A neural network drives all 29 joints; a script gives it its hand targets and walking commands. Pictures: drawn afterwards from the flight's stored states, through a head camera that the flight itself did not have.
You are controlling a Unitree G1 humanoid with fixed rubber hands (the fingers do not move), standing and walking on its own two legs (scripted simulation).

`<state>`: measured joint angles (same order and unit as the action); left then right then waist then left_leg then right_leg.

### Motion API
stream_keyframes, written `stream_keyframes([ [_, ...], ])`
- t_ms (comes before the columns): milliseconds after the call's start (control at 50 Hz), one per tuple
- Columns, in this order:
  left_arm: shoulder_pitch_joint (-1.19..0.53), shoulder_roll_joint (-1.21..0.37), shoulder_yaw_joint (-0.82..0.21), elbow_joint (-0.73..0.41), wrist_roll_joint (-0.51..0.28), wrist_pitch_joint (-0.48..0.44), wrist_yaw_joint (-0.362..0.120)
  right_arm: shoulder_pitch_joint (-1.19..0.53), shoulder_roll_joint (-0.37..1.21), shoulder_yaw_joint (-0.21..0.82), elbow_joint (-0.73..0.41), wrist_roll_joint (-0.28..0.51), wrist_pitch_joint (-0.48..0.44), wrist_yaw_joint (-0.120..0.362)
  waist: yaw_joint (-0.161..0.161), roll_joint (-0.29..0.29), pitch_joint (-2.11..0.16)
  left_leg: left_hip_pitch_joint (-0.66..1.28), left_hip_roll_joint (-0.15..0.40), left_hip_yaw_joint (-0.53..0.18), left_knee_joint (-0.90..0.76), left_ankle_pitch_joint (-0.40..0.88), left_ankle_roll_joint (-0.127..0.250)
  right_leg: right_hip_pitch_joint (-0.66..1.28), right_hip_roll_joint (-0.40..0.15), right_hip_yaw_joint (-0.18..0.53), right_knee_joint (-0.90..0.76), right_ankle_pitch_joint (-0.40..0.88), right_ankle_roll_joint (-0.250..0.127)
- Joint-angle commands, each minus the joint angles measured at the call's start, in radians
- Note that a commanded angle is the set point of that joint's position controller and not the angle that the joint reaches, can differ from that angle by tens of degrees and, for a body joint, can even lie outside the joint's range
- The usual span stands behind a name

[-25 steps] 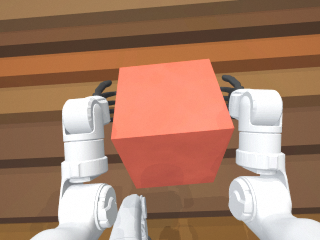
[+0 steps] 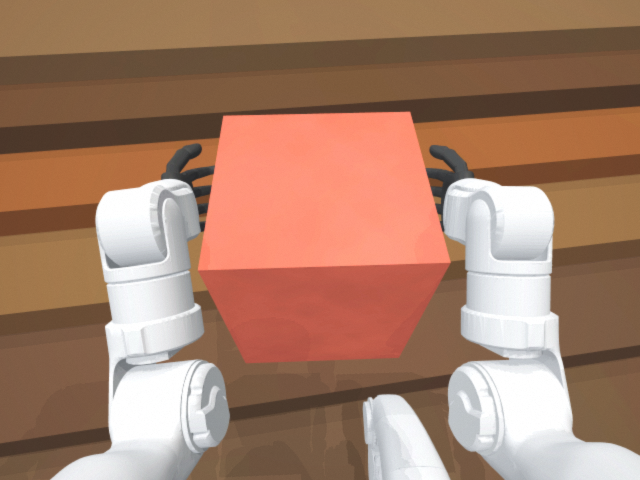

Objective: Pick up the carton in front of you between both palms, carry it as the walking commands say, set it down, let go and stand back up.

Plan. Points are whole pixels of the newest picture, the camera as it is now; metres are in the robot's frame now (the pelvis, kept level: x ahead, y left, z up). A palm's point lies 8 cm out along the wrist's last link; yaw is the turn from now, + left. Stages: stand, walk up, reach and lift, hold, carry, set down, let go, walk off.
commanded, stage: carry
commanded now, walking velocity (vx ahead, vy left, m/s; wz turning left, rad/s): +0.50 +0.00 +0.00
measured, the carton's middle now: (320, 249) +0.37 -0.02 +0.11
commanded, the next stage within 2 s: none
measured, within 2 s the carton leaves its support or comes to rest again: neither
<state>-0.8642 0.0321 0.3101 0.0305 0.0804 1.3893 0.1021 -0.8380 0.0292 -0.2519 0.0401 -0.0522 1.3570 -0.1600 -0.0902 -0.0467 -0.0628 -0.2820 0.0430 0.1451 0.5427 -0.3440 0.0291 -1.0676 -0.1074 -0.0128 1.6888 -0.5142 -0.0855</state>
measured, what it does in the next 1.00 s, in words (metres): climbs: right foot 0.10 m higher, then left foot 0.10 m higher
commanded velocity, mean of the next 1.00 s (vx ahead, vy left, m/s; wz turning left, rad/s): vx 0.50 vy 0.00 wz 0.00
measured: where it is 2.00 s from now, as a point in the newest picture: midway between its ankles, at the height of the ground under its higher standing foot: (286, 171)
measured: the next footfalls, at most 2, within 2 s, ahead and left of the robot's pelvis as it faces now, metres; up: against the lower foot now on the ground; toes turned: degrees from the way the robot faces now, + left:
right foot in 0.16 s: +0.33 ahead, -0.17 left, +0.10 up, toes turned -8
left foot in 0.72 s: +0.62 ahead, +0.09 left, +0.20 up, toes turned +9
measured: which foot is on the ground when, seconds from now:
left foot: down 0.00-0.16, up 0.18-0.70, down 0.72-1.00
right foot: up 0.00-0.14, down 0.16-0.78, up 0.80-1.00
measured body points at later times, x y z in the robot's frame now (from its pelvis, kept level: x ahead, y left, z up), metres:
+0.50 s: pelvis +0.26 -0.08 +0.10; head +0.30 -0.09 +0.55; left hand +0.64 +0.09 +0.27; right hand +0.66 -0.22 +0.27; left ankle +0.31 +0.03 -0.42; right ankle +0.29 -0.16 -0.63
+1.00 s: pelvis +0.53 -0.01 +0.19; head +0.59 +0.00 +0.63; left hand +0.94 +0.12 +0.33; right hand +0.91 -0.18 +0.33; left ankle +0.58 +0.08 -0.53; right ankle +0.53 -0.12 -0.37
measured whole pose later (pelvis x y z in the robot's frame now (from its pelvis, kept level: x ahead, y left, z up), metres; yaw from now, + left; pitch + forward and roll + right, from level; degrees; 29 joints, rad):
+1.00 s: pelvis +0.53 -0.01 +0.19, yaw -1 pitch +4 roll +1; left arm -0.84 0.01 0.31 -0.03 0.08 1.39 0.12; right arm -0.81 0.01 -0.24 -0.01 -0.02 1.36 -0.18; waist -0.08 -0.04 0.06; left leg -0.46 0.03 0.18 0.68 -0.29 0.08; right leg -0.85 -0.02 0.00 1.62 -0.31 -0.08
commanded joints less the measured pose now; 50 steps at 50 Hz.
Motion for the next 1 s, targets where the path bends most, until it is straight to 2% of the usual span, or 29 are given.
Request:
stream_keyframes([
  [0, -0.644, -1.016, -0.614, 0.124, -0.368, -0.013, -0.188, -0.783, 0.981, 0.594, -0.012, 0.443, -0.002, 0.281, -0.016, 0.112, -0.288, 0.575, 0.280, -0.387, -0.252, 0.181, 0.234, -0.423, -0.047, -0.019, -0.012, -0.053, 0.015],
  [20, -0.647, -1.030, -0.602, 0.142, -0.365, -0.019, -0.189, -0.798, 0.999, 0.584, -0.005, 0.450, -0.009, 0.286, 0.018, 0.127, -0.266, 0.427, 0.245, -0.311, -0.286, 0.158, 0.183, -0.249, -0.075, -0.010, -0.189, 0.010, 0.012],
  [40, -0.651, -1.047, -0.592, 0.164, -0.367, -0.027, -0.190, -0.801, 1.009, 0.572, 0.012, 0.454, -0.013, 0.289, 0.046, 0.184, -0.260, 0.267, 0.202, -0.188, -0.387, 0.153, 0.164, -0.003, -0.065, -0.077, -0.387, 0.069, 0.007],
  [60, -0.668, -1.065, -0.597, 0.161, -0.377, -0.036, -0.190, -0.823, 1.027, 0.566, 0.009, 0.455, -0.019, 0.291, 0.066, 0.220, -0.251, 0.079, 0.158, -0.057, -0.413, 0.321, 0.138, 0.286, -0.029, -0.146, -0.580, 0.162, -0.002],
  [100, -0.704, -1.098, -0.604, 0.141, -0.412, -0.056, -0.186, -0.829, 1.038, 0.555, -0.001, 0.458, -0.025, 0.289, 0.163, 0.325, -0.349, 0.098, 0.156, 0.038, -0.184, 1.119, 0.123, 0.584, 0.116, -0.282, -0.623, 0.272, -0.024],
  [120, -0.692, -1.114, -0.607, 0.131, -0.439, -0.066, -0.185, -0.844, 1.031, 0.552, -0.015, 0.452, -0.026, 0.281, 0.251, 0.294, -0.457, 0.116, 0.128, 0.084, 0.088, 1.272, 0.085, 0.783, 0.180, -0.315, -0.775, 0.341, -0.023],
  [140, -0.716, -1.122, -0.612, 0.095, -0.466, -0.073, -0.188, -0.810, 1.012, 0.538, -0.017, 0.429, -0.029, 0.269, 0.303, 0.155, -0.539, 0.014, 0.077, 0.050, 0.395, 1.003, 0.045, 1.029, 0.200, -0.231, -1.003, 0.367, -0.003],
  [160, -0.729, -1.114, -0.617, 0.080, -0.486, -0.077, -0.192, -0.760, 1.015, 0.521, 0.002, 0.392, -0.031, 0.257, 0.193, -0.169, -0.571, -0.287, -0.056, -0.051, 0.687, 0.110, -0.026, 1.200, -0.174, 0.452, -1.234, 0.384, -0.090],
  [180, -0.739, -1.141, -0.629, 0.059, -0.516, -0.083, -0.198, -0.730, 0.971, 0.494, 0.020, 0.363, -0.029, 0.247, 0.178, -0.327, -0.735, -0.296, -0.114, -0.230, 1.034, 0.006, -0.015, 1.221, -0.250, 0.781, -1.338, 0.457, -0.190],
  [200, -0.790, -1.149, -0.643, -0.003, -0.530, -0.088, -0.204, -0.766, 0.998, 0.506, 0.009, 0.358, -0.032, 0.234, 0.172, -0.183, -0.721, -0.384, -0.094, -0.301, 1.207, 0.068, 0.006, 1.209, -0.240, 0.710, -1.253, 0.413, -0.218],
  [220, -0.828, -1.163, -0.660, -0.068, -0.553, -0.096, -0.209, -0.771, 1.003, 0.505, -0.021, 0.354, -0.033, 0.226, 0.170, -0.103, -0.658, -0.468, -0.060, -0.267, 1.241, 0.102, 0.026, 1.150, -0.212, 0.619, -1.197, 0.378, -0.199],
  [260, -0.902, -1.185, -0.681, -0.179, -0.586, -0.103, -0.212, -0.809, 1.013, 0.521, -0.090, 0.357, -0.032, 0.216, 0.143, -0.103, -0.584, -0.548, -0.014, -0.237, 1.234, 0.127, 0.067, 1.092, -0.187, 0.481, -1.209, 0.305, -0.152],
  [360, -0.844, -1.118, -0.696, -0.268, -0.552, -0.076, -0.198, -0.791, 0.975, 0.581, -0.202, 0.373, -0.028, 0.196, 0.143, 0.013, -0.534, -0.714, 0.025, -0.169, 1.095, -0.016, 0.080, 1.168, -0.189, 0.347, -1.245, 0.274, -0.165],
  [420, -0.739, -1.040, -0.688, -0.188, -0.496, -0.046, -0.197, -0.717, 0.929, 0.595, -0.156, 0.364, -0.007, 0.203, 0.161, -0.019, -0.527, -0.836, 0.050, -0.129, 1.132, 0.047, 0.064, 1.239, -0.201, 0.296, -1.256, 0.365, -0.190],
  [460, -0.696, -1.002, -0.674, -0.108, -0.468, -0.032, -0.204, -0.716, 0.914, 0.606, -0.087, 0.363, 0.008, 0.214, 0.209, -0.049, -0.478, -1.097, 0.050, -0.127, 1.389, -0.106, 0.069, 1.369, -0.260, 0.384, -1.300, 0.374, -0.235],
  [500, -0.706, -0.992, -0.661, -0.051, -0.461, -0.027, -0.213, -0.714, 0.914, 0.595, -0.016, 0.361, 0.014, 0.226, 0.201, 0.006, -0.403, -1.212, 0.070, -0.126, 1.389, -0.139, 0.070, 1.387, -0.237, 0.344, -1.333, 0.269, -0.195],
  [560, -0.733, -1.006, -0.624, 0.007, -0.464, -0.029, -0.232, -0.733, 0.941, 0.568, 0.057, 0.368, 0.011, 0.234, 0.164, -0.038, -0.287, -1.136, 0.082, -0.074, 1.231, -0.054, 0.044, 1.223, -0.163, 0.229, -1.425, 0.166, -0.131],
  [580, -0.730, -1.017, -0.610, 0.036, -0.462, -0.030, -0.236, -0.739, 0.965, 0.555, 0.085, 0.373, 0.008, 0.234, 0.135, -0.049, -0.280, -1.031, 0.091, -0.053, 1.126, -0.018, 0.035, 1.143, -0.136, 0.165, -1.459, 0.223, -0.125],
  [620, -0.710, -1.039, -0.576, 0.093, -0.453, -0.035, -0.242, -0.746, 1.006, 0.549, 0.124, 0.385, 0.000, 0.233, 0.132, -0.120, -0.259, -0.820, 0.085, -0.005, 0.888, -0.013, 0.041, 1.041, -0.102, 0.035, -1.534, 0.364, -0.117],
  [660, -0.711, -1.050, -0.550, 0.119, -0.445, -0.043, -0.244, -0.758, 1.041, 0.539, 0.130, 0.402, -0.010, 0.233, 0.107, -0.162, -0.266, -0.550, 0.054, 0.053, 0.644, 0.082, 0.073, 0.952, -0.083, -0.096, -1.531, 0.664, -0.097],
  [700, -0.716, -1.064, -0.540, 0.129, -0.442, -0.050, -0.238, -0.775, 1.066, 0.533, 0.127, 0.423, -0.020, 0.233, 0.054, -0.206, -0.344, -0.359, -0.040, 0.139, 0.508, 0.104, 0.101, 1.041, -0.101, -0.153, -1.352, 1.388, -0.072],
  [720, -0.728, -1.059, -0.535, 0.118, -0.438, -0.054, -0.231, -0.785, 1.073, 0.529, 0.123, 0.434, -0.024, 0.235, 0.012, -0.224, -0.406, -0.239, -0.088, 0.167, 0.405, 0.097, 0.100, 1.079, -0.107, -0.165, -1.183, 1.586, -0.046],
  [740, -0.763, -1.066, -0.535, 0.096, -0.438, -0.057, -0.223, -0.814, 1.082, 0.542, 0.109, 0.451, -0.033, 0.235, -0.029, -0.107, -0.512, 0.010, -0.116, 0.138, 0.222, 0.204, 0.098, 1.047, -0.048, -0.173, -0.892, 1.566, 0.007],
  [760, -0.762, -1.042, -0.535, 0.061, -0.426, -0.064, -0.212, -0.800, 1.106, 0.544, 0.087, 0.476, -0.039, 0.240, -0.063, -0.064, -0.565, 0.274, -0.025, -0.131, 0.024, 0.249, 0.105, 0.811, -0.015, -0.076, -0.627, 1.149, 0.046],
  [780, -0.729, -1.073, -0.532, 0.062, -0.427, -0.065, -0.204, -0.824, 1.086, 0.556, 0.055, 0.490, -0.052, 0.242, -0.014, 0.389, -0.685, 0.595, 0.344, -0.755, -0.070, 0.740, 0.305, 0.415, 0.196, -0.019, -0.174, 0.190, 0.115],
  [800, -0.750, -1.049, -0.530, 0.031, -0.406, -0.068, -0.192, -0.822, 1.110, 0.554, 0.022, 0.512, -0.058, 0.246, -0.027, 0.310, -0.769, 0.567, 0.304, -0.818, -0.039, 0.810, 0.353, 0.378, 0.195, 0.184, 0.067, 0.198, 0.074],
  [840, -0.792, -1.069, -0.547, -0.048, -0.401, -0.062, -0.176, -0.937, 1.125, 0.583, -0.139, 0.545, -0.068, 0.247, 0.005, 0.129, -0.639, 0.479, 0.264, -0.642, 0.015, 0.451, 0.265, 0.211, 0.116, 0.139, 0.112, 0.233, 0.022],
  [900, -0.818, -1.051, -0.584, -0.155, -0.412, -0.053, -0.151, -0.974, 1.116, 0.610, -0.274, 0.560, -0.056, 0.243, 0.037, 0.152, -0.546, 0.408, 0.237, -0.509, -0.054, 0.153, 0.208, 0.135, 0.063, 0.104, 0.034, 0.228, -0.006],
  [980, -0.723, -1.007, -0.624, -0.159, -0.391, -0.036, -0.141, -0.856, 1.024, 0.615, -0.273, 0.508, -0.021, 0.237, 0.028, 0.105, -0.523, 0.440, 0.248, -0.401, -0.071, 0.232, 0.220, 0.035, 0.028, 0.031, -0.140, 0.182, 0.005],
])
